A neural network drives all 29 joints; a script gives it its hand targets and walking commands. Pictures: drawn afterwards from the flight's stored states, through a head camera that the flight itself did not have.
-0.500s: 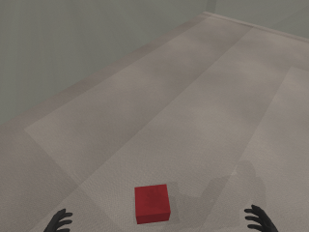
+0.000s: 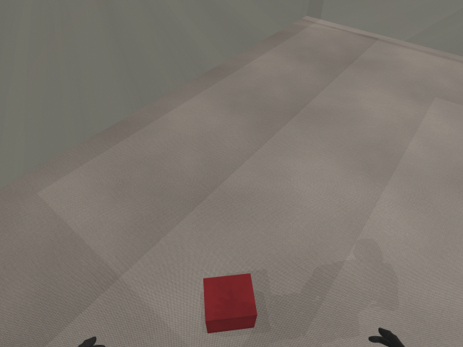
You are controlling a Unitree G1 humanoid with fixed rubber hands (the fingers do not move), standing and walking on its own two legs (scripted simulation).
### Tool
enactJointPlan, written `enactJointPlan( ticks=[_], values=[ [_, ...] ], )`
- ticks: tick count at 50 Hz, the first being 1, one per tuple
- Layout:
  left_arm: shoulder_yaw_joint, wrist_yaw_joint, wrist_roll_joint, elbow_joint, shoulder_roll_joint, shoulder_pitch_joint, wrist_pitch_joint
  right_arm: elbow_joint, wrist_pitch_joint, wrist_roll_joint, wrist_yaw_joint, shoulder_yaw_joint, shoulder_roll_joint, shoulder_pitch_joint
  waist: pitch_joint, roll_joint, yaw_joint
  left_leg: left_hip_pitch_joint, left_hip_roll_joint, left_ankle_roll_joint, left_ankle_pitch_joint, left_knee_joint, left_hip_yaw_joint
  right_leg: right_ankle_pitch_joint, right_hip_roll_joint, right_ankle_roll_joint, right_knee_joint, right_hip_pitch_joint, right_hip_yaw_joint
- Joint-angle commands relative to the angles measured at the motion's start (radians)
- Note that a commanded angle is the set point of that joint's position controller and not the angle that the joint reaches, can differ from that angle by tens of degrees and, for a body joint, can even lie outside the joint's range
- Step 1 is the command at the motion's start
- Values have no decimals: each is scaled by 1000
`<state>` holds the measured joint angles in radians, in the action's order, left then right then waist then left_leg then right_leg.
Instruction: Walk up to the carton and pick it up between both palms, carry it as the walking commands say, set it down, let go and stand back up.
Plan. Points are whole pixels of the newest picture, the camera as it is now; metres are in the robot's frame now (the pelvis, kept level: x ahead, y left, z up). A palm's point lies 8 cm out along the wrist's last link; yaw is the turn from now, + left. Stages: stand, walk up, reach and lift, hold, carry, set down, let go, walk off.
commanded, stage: stand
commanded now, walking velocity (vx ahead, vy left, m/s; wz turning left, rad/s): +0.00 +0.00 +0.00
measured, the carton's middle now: (228, 303) +0.42 +0.01 -0.69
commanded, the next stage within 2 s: none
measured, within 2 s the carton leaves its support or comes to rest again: neither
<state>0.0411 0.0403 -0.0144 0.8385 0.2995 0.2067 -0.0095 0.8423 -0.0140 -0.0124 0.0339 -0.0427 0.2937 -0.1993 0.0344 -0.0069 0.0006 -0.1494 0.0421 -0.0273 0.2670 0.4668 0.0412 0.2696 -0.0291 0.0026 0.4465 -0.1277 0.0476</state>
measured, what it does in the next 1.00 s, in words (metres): stands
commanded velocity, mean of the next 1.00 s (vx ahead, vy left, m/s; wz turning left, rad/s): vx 0.00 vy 0.00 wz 0.00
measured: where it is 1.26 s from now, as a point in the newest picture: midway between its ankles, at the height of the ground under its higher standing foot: outside the picture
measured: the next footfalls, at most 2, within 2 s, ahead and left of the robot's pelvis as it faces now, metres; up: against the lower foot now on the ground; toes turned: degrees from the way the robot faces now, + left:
none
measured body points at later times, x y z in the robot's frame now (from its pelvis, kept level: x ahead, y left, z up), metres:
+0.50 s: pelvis -0.01 +0.00 +0.00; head -0.02 +0.00 +0.45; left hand +0.08 +0.29 -0.12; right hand +0.08 -0.30 -0.11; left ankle -0.01 +0.10 -0.74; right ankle -0.02 -0.12 -0.74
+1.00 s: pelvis -0.02 +0.00 +0.01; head -0.02 +0.00 +0.46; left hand +0.07 +0.29 -0.12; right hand +0.07 -0.30 -0.11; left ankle -0.01 +0.10 -0.74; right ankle -0.02 -0.12 -0.74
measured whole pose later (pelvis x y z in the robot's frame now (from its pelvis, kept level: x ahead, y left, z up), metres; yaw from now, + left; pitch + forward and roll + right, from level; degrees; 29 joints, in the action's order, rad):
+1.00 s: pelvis -0.02 +0.00 +0.01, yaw +0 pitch -3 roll +0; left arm 0.02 0.04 0.00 0.98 0.34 0.18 -0.02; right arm 0.99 -0.02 0.00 0.03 -0.03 0.33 -0.17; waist 0.04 -0.01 0.00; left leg -0.13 0.03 -0.02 0.19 0.37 0.04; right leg 0.20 -0.03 0.00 0.36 -0.11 0.05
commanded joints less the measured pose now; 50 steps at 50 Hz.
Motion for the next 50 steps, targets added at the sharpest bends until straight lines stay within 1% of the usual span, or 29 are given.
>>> enactJointPlan(
  ticks=[1, 24, 50],
  values=[
    [27, 4, 1, -39, 134, -18, -13, -40, -13, 1, 4, -31, 144, 21, -16, 12, 1, -10, -116, 15, -201, -87, 102, -171, 95, -3, -68, -10, 81],
    [12, 3, 8, 63, 166, -30, -17, 58, -14, 10, 2, -19, 172, 35, 2, 10, 2, -6, -130, 14, -135, -148, 111, -131, 113, 0, -121, -7, 98],
    [4, -1, 13, 104, 186, -41, -22, 106, -16, 15, 0, -11, 192, 48, -5, 9, 3, 6, -142, 15, -140, -168, 111, -141, 124, 6, -144, -6, 103]
  ],
)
